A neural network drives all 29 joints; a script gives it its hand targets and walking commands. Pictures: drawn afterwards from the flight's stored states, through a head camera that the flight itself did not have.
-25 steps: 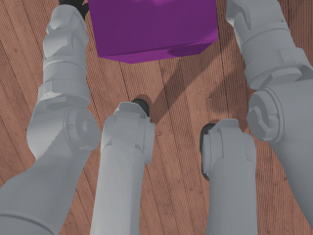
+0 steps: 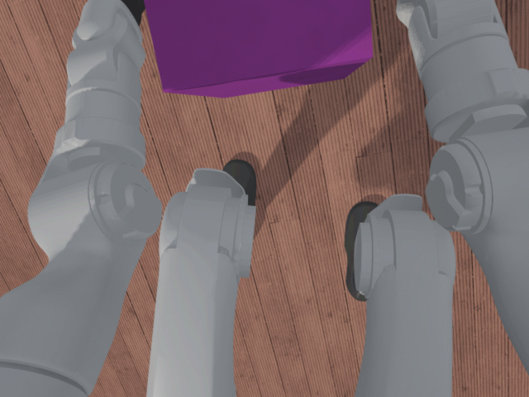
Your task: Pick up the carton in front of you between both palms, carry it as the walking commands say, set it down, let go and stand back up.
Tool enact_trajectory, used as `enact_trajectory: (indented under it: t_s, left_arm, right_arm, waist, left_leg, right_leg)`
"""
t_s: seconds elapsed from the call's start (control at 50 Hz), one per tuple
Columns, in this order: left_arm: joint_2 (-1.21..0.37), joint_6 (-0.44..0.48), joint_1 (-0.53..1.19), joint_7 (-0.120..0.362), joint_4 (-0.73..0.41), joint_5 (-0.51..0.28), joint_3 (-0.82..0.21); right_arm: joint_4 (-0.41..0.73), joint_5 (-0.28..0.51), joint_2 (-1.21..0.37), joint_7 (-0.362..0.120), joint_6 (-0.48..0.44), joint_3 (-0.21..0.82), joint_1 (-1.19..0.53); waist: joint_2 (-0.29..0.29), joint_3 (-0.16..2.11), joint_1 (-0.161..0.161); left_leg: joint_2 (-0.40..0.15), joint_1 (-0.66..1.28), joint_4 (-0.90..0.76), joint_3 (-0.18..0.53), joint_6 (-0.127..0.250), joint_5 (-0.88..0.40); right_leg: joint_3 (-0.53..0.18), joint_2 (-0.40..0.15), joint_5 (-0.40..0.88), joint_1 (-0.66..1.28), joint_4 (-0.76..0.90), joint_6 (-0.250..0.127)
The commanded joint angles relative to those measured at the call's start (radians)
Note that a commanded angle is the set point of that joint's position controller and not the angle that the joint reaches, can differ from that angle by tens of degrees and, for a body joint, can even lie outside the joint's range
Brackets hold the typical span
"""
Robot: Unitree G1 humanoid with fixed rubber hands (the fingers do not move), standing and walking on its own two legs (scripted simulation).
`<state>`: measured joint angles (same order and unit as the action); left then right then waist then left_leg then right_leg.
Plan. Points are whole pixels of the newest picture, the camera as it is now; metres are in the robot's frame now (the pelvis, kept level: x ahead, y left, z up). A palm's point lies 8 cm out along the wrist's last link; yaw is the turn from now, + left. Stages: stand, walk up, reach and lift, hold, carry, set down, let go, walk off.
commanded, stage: set down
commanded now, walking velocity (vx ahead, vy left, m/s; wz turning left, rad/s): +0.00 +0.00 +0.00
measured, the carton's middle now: (264, 2) +0.52 +0.11 -0.26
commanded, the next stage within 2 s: let go in 1.26 s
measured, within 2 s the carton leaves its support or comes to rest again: neither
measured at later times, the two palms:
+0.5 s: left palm out of the picture +0.50 +0.30 -0.10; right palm out of the picture +0.60 -0.06 -0.10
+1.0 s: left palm out of the picture +0.50 +0.31 +0.05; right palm out of the picture +0.60 -0.06 +0.05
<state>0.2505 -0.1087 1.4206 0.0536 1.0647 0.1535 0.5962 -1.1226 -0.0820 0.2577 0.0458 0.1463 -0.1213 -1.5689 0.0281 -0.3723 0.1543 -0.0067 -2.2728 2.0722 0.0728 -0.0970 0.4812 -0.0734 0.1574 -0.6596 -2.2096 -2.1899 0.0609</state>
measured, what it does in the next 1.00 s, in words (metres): rises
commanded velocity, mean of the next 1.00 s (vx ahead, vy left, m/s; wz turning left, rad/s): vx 0.00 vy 0.00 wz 0.00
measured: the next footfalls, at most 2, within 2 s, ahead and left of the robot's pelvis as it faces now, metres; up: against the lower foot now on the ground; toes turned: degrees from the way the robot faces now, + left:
none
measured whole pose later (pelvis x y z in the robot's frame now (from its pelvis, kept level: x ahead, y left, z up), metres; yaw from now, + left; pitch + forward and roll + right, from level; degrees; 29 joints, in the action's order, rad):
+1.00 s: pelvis +0.02 +0.01 +0.15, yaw +1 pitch +48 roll -1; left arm 0.27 -0.22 1.14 -0.04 0.77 -0.08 0.39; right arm -0.88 0.01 0.32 0.08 0.28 -0.13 -1.32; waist 0.05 0.01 0.15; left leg 0.00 -2.01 1.56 0.05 -0.04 0.39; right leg -0.06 0.07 -0.56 -1.92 -1.65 0.04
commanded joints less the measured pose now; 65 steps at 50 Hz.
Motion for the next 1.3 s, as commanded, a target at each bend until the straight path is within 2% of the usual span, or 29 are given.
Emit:
enact_trajectory:
  t_s: [0.0, 0.06, 0.16, 0.22, 0.32, 0.38, 0.46, 0.52, 0.64, 0.76, 0.86, 1.0, 1.12, 1.22, 1.28]
  left_arm:
    - [0.211, 0.076, 0.152, -0.07, 0.001, -0.055, -0.026]
    - [0.274, 0.115, 0.212, -0.105, 0.003, -0.15, -0.084]
    - [0.289, 0.134, 0.237, -0.105, -0.015, -0.274, -0.192]
    - [0.302, 0.12, 0.237, -0.11, -0.058, -0.321, -0.231]
    - [0.29, 0.063, 0.203, -0.133, -0.164, -0.354, -0.27]
    - [0.268, 0.018, 0.189, -0.153, -0.226, -0.345, -0.282]
    - [0.203, -0.016, 0.163, -0.157, -0.213, -0.302, -0.277]
    - [0.166, -0.016, 0.134, -0.149, -0.212, -0.262, -0.256]
    - [0.152, -0.021, 0.084, -0.137, -0.256, -0.224, -0.216]
    - [0.183, -0.054, 0.031, -0.124, -0.346, -0.233, -0.197]
    - [0.183, -0.085, -0.027, -0.107, -0.405, -0.241, -0.195]
    - [0.148, -0.095, -0.095, -0.086, -0.418, -0.22, -0.188]
    - [0.127, -0.082, -0.133, -0.076, -0.425, -0.189, -0.176]
    - [0.106, -0.072, -0.156, -0.068, -0.421, -0.167, -0.168]
    - [0.087, -0.063, -0.192, -0.054, -0.413, -0.139, -0.162]
  right_arm:
    - [0.073, 0.063, 0.151, 0.04, -0.034, 0.057, -0.241]
    - [0.093, 0.154, 0.166, 0.051, -0.045, 0.125, -0.3]
    - [0.174, 0.263, 0.156, 0.043, -0.054, 0.218, -0.336]
    - [0.211, 0.275, 0.192, 0.051, -0.043, 0.214, -0.328]
    - [0.265, 0.248, 0.239, 0.073, -0.007, 0.165, -0.307]
    - [0.28, 0.225, 0.252, 0.08, 0.028, 0.118, -0.287]
    - [0.184, 0.186, 0.231, 0.066, 0.052, 0.054, -0.219]
    - [0.136, 0.151, 0.209, 0.048, 0.045, 0.016, -0.182]
    - [0.148, 0.11, 0.186, 0.04, 0.041, -0.015, -0.154]
    - [0.281, 0.112, 0.172, 0.047, 0.074, 0.003, -0.15]
    - [0.364, 0.105, 0.157, 0.044, 0.105, 0.001, -0.109]
    - [0.355, 0.075, 0.138, 0.025, 0.109, -0.037, -0.016]
    - [0.332, 0.052, 0.134, 0.006, 0.089, -0.068, 0.037]
    - [0.316, 0.043, 0.126, -0.013, 0.077, -0.08, 0.055]
    - [0.304, 0.017, 0.103, -0.019, 0.068, -0.104, 0.103]
  waist:
    - [0.123, 0.951, 0.096]
    - [0.143, 1.039, 0.117]
    - [0.154, 1.194, 0.142]
    - [0.145, 1.309, 0.134]
    - [0.118, 1.47, 0.098]
    - [0.076, 1.511, 0.078]
    - [0.026, 1.337, 0.056]
    - [0.011, 1.263, 0.049]
    - [0.035, 1.316, 0.058]
    - [0.1, 1.5, 0.082]
    - [0.132, 1.581, 0.079]
    - [0.107, 1.519, 0.057]
    - [0.076, 1.478, 0.052]
    - [0.071, 1.43, 0.053]
    - [0.071, 1.41, 0.04]
  left_leg:
    - [0.015, 0.537, -0.077, -0.161, 0.033, -0.303]
    - [-0.001, 0.57, -0.064, -0.147, 0.044, -0.384]
    - [-0.015, 0.672, -0.051, -0.138, 0.06, -0.495]
    - [-0.014, 0.778, -0.062, -0.141, 0.059, -0.521]
    - [0.007, 0.974, -0.111, -0.156, 0.055, -0.495]
    - [0.024, 1.041, -0.162, -0.17, 0.05, -0.443]
    - [0.031, 0.932, -0.236, -0.176, 0.041, -0.323]
    - [0.034, 0.869, -0.278, -0.178, 0.035, -0.298]
    - [0.042, 0.862, -0.358, -0.192, 0.031, -0.321]
    - [0.057, 0.94, -0.448, -0.207, 0.036, -0.413]
    - [0.069, 0.993, -0.529, -0.211, 0.04, -0.49]
    - [0.073, 1.07, -0.659, -0.202, 0.035, -0.537]
    - [0.068, 1.18, -0.784, -0.19, 0.031, -0.571]
    - [0.062, 1.245, -0.886, -0.181, 0.034, -0.574]
    - [0.059, 1.271, -0.939, -0.178, 0.036, -0.569]
  right_leg:
    - [0.068, -0.061, 0.292, 0.4, 0.223, 0.01]
    - [0.057, -0.08, 0.349, 0.422, 0.205, 0.01]
    - [0.068, -0.089, 0.388, 0.471, 0.174, 0.008]
    - [0.098, -0.087, 0.362, 0.498, 0.174, 0.003]
    - [0.159, -0.065, 0.254, 0.506, 0.216, -0.01]
    - [0.178, -0.051, 0.192, 0.491, 0.266, -0.023]
    - [0.172, -0.049, 0.108, 0.394, 0.336, -0.036]
    - [0.165, -0.046, 0.108, 0.359, 0.38, -0.039]
    - [0.163, -0.036, 0.156, 0.437, 0.467, -0.034]
    - [0.164, -0.027, 0.249, 0.63, 0.559, -0.025]
    - [0.161, -0.021, 0.338, 0.756, 0.64, -0.018]
    - [0.152, -0.021, 0.387, 0.795, 0.774, -0.015]
    - [0.144, -0.023, 0.415, 0.84, 0.904, -0.014]
    - [0.133, -0.031, 0.43, 0.903, 1.007, -0.015]
    - [0.126, -0.035, 0.449, 0.95, 1.065, -0.012]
